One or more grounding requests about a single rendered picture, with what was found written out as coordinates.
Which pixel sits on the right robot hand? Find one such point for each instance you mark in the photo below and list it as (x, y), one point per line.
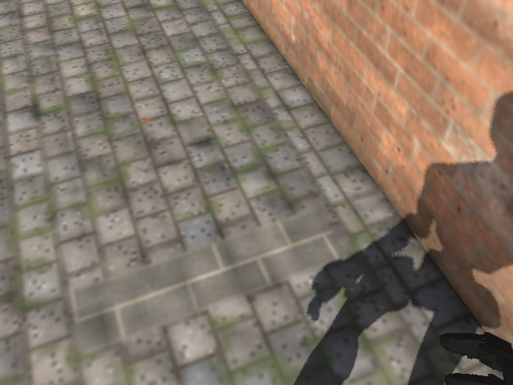
(491, 350)

